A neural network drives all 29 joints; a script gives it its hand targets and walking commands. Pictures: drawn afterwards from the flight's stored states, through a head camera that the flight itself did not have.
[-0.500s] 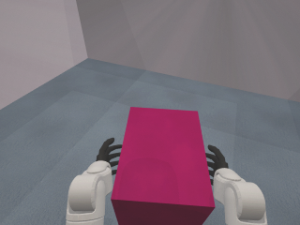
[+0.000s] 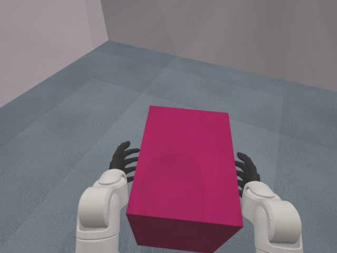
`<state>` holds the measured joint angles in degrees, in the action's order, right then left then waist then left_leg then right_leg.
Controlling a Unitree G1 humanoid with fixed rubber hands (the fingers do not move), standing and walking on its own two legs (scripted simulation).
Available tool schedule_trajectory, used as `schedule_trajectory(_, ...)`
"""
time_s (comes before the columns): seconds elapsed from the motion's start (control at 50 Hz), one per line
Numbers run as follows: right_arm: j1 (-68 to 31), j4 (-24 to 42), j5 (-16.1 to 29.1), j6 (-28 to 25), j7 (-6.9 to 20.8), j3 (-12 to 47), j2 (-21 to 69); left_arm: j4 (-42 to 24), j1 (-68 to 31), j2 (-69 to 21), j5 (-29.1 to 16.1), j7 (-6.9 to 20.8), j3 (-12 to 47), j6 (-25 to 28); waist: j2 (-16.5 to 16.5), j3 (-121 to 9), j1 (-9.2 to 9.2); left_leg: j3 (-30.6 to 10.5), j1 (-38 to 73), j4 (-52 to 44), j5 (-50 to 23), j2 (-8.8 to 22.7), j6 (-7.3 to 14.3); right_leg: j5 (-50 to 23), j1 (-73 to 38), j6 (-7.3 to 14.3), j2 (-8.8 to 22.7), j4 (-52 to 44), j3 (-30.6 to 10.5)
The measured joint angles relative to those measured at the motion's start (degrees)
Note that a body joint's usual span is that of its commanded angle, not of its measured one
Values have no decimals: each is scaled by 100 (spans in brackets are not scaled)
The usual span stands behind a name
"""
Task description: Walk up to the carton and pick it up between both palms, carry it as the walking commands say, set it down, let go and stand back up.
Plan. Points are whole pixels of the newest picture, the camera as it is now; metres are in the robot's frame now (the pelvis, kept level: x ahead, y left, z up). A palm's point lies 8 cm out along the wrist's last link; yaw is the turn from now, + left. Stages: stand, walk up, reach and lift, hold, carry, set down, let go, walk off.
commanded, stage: carry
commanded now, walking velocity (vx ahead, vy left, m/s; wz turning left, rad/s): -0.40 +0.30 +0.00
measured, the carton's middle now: (181, 181) +0.29 +0.00 +0.03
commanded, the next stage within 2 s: none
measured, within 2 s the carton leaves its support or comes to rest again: neither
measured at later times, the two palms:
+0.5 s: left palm (77, 184) +0.23 +0.20 +0.11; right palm (222, 210) +0.18 -0.07 +0.11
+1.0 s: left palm (43, 227) +0.16 +0.26 +0.07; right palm out of the picture +0.12 -0.02 +0.08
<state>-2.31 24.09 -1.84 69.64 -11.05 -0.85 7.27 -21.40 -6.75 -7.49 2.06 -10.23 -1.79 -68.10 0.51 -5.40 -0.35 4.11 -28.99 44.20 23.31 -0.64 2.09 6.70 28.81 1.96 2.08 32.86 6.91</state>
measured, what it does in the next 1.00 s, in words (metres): steps to the left: right foot, then left foot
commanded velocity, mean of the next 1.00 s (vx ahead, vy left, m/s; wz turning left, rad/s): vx -0.01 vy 0.01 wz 0.00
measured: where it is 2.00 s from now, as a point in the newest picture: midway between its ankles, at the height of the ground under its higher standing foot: outside the picture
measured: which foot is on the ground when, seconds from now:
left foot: down 0.00-0.78, up 0.80-0.84, down 0.86-1.00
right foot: down 0.00-0.10, up 0.12-0.48, down 0.50-1.00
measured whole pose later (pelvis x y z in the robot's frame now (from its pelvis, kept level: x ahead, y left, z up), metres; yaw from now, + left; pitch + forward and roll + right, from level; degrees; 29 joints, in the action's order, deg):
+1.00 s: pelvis -0.10 +0.14 +0.01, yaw -6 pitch +2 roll -1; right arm -0.3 16.8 -1.4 66.7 -9.9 -0.7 7.3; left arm -17.6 -1.5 -7.3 1.6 -11.5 -1.3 -65.7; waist 2.5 -8.4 -0.6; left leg 7.2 -26.1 29.9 7.9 -2.9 1.9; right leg 29.1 19.6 -0.3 2.0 38.6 2.1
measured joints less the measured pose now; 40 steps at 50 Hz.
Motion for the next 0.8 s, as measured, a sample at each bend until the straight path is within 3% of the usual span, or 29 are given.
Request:
schedule_trajectory(0.06,-48,-21,15,-14,2,-29,0,12,-33,-3,15,3,-3,15,145,132,-71,103,81,-325,-395,40,8,-70,119,-135,187,45,-27)
schedule_trajectory(0.1,-55,10,33,-20,2,-12,4,-80,32,5,14,-2,5,27,220,235,-67,245,115,-530,-1030,-42,160,162,231,-231,304,227,-116)
schedule_trajectory(0.16,-26,32,73,-76,3,77,4,-300,216,15,11,-18,1,56,51,334,29,353,81,-605,-1011,8,432,1618,695,-291,169,1560,-314)
schedule_trajectory(0.26,240,180,78,-230,7,144,13,-434,282,18,-82,-72,40,41,29,288,221,515,241,-1195,-1297,-54,512,1734,635,-304,-38,2897,-554)
schedule_trajectory(0.34,357,328,66,-299,11,111,20,-447,293,19,-135,-97,121,122,63,29,236,622,278,-1582,-1503,-117,568,1807,12,-365,-124,2484,-539)
schedule_trajectory(0.44,338,332,57,-262,18,74,17,-388,336,19,-138,-108,163,200,-85,-355,114,787,317,-2103,-1798,-137,616,2063,-1025,-317,-154,552,-304)
schedule_trajectory(0.5,328,269,32,-222,16,90,13,-316,348,17,-137,-99,140,191,-109,-488,63,957,372,-2359,-1956,-225,312,1545,-1616,-264,-59,-722,-228)
schedule_trajectory(0.54,326,203,13,-171,14,72,12,-201,394,16,-125,-83,157,223,-209,-471,16,1009,436,-2385,-1974,-217,-77,1115,-1655,-325,-32,-807,-278)
schedule_trajectory(0.58,431,179,-8,-99,11,77,21,-116,505,17,-115,-65,197,211,-259,-503,-33,1019,517,-2370,-1946,-239,-405,1141,-1689,-385,16,-699,-291)
schedule_trajectory(0.62,537,176,-12,-24,3,108,27,-106,628,14,-109,-53,217,161,-264,-586,-54,1045,519,-2270,-1872,-251,-508,1247,-1655,-419,54,-526,-317)
schedule_trajectory(0.68,545,155,-2,77,-16,140,24,-130,735,8,-93,-38,207,109,-231,-674,-107,1070,484,-2166,-1807,-279,-450,1408,-1540,-435,103,-243,-334)
schedule_trajectory(0.72,506,120,-5,130,-27,140,22,-102,755,8,-88,-31,195,104,-234,-719,-143,1041,483,-2265,-1865,-315,-523,1639,-1473,-399,134,-135,-295)
schedule_trajectory(0.74,493,99,-8,156,-31,132,23,-72,761,7,-87,-29,196,104,-258,-736,-153,1010,500,-2364,-1923,-329,-678,1771,-1474,-380,144,-155,-256)
schedule_trajectory(0.78,474,109,-10,210,-37,92,24,-25,719,12,-90,-30,216,82,-339,-701,-133,917,436,-2297,-1881,-288,-1330,1807,-1564,-336,135,-341,-145)
schedule_trajectory(0.8,448,135,0,209,-37,84,23,-45,631,18,-90,-36,204,39,-302,-634,-66,873,226,-1748,-1517,-237,-1458,1636,-1560,-336,147,-354,-134)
